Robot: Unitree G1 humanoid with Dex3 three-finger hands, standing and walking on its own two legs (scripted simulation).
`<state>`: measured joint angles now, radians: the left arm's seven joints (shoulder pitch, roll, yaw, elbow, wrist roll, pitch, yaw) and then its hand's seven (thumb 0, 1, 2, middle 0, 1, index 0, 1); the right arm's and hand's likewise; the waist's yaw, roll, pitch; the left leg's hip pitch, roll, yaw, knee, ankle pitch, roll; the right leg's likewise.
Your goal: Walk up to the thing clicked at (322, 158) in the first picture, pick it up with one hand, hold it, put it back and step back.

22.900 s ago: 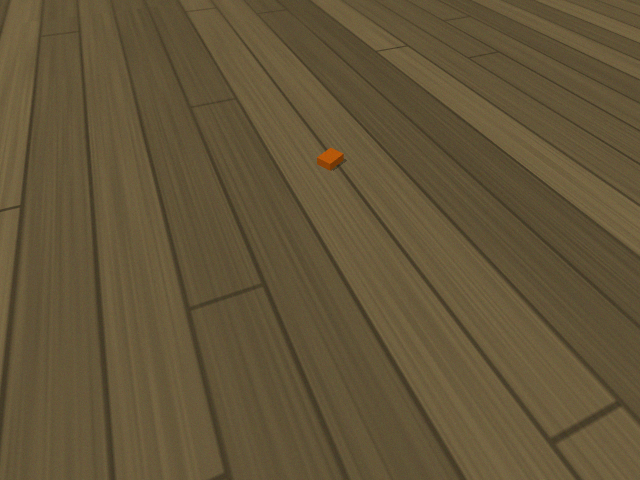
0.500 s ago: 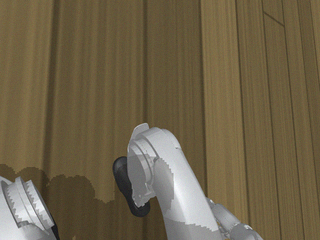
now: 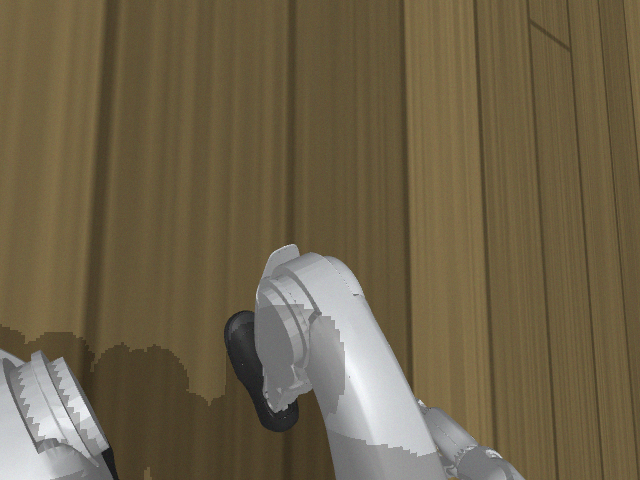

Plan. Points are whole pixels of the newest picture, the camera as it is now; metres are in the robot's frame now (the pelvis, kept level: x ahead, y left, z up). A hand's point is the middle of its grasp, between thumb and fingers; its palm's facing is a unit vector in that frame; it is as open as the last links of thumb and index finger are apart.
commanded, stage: rest palm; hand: left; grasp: from above
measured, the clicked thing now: out of the picture +0.46 +0.42 -0.29
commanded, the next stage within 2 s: approach in 0.38 s
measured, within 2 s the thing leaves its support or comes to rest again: neither
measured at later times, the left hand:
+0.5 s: hand out of the picture +0.45 +0.40 -0.24, palm faces -0.43 -0.17 -0.89, open 14.1 cm
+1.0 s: hand out of the picture +0.45 +0.44 -0.15, palm faces -0.47 -0.15 -0.87, open 13.9 cm
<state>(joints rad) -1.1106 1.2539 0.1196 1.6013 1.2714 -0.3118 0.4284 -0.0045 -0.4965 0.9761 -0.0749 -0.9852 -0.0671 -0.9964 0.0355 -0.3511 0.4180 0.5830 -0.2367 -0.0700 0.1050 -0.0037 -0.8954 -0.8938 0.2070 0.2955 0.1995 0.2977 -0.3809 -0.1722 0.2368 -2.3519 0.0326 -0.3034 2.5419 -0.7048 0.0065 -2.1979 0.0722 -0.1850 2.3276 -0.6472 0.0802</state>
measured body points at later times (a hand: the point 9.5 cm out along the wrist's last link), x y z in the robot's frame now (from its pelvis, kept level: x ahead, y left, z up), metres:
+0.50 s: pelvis +0.00 +0.00 +0.00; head +0.29 +0.15 +0.31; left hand +0.47 +0.41 -0.19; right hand +0.07 -0.25 -0.06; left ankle +0.06 +0.13 -0.28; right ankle +0.13 -0.13 -0.28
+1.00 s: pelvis +0.00 +0.00 +0.02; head +0.26 +0.14 +0.35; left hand +0.47 +0.44 -0.10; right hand +0.09 -0.26 -0.06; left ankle +0.06 +0.13 -0.28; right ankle +0.13 -0.12 -0.28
